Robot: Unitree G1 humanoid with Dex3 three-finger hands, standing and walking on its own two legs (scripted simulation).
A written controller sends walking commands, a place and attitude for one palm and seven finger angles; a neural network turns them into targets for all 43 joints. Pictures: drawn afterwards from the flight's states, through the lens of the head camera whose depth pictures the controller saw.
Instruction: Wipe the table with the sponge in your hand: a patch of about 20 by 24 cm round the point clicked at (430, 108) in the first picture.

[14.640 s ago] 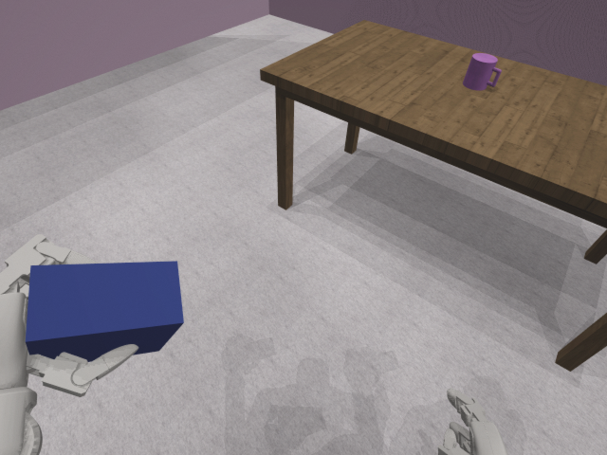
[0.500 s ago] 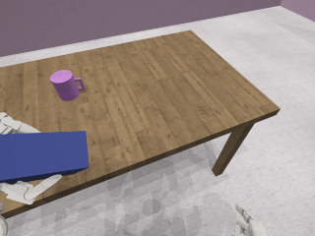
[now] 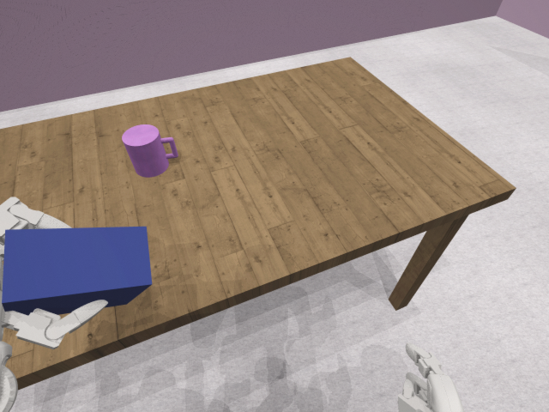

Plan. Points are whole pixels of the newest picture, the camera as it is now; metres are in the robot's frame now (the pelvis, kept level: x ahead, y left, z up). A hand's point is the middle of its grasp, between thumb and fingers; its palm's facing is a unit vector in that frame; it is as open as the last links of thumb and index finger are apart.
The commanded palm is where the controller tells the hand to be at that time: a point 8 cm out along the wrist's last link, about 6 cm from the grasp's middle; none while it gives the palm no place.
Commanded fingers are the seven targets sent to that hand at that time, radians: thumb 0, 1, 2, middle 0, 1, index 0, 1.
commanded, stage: shuffle to correct the standing spot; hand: left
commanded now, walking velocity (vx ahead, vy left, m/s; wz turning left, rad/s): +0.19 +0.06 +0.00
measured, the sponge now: (98, 272) +0.23 +0.21 +0.15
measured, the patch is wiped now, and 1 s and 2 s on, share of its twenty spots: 0.00 0.00 0.00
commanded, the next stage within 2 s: come to a stop and stand still in 0.34 s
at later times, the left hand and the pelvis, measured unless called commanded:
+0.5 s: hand (62, 251) +0.24 +0.24 +0.18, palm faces +0.33 -0.86 -0.39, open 10.4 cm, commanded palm +0.20 +0.29 +0.20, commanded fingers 0.00 0.10 1.30 -1.20 -1.60 -1.20 -1.60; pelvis +0.02 +0.02 +0.01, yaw -3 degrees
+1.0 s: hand (28, 226) +0.25 +0.27 +0.21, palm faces +0.40 -0.84 -0.38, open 10.4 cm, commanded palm +0.18 +0.29 +0.20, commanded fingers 0.00 0.10 1.30 -1.20 -1.60 -1.20 -1.60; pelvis +0.01 +0.01 +0.02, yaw -3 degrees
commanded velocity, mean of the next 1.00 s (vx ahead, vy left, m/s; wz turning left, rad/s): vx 0.07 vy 0.00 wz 0.00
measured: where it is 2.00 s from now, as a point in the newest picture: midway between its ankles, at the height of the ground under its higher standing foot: outside the picture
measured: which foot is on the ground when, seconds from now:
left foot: down 0.00-1.00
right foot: down 0.00-0.14, up 0.16-0.30, down 0.32-1.00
